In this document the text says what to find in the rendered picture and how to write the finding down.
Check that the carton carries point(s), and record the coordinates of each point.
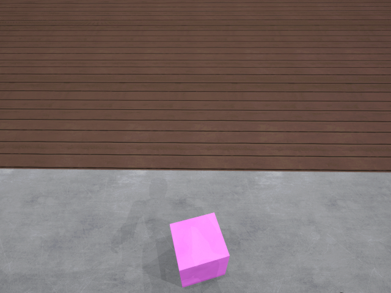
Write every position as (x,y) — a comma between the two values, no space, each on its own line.
(200,249)

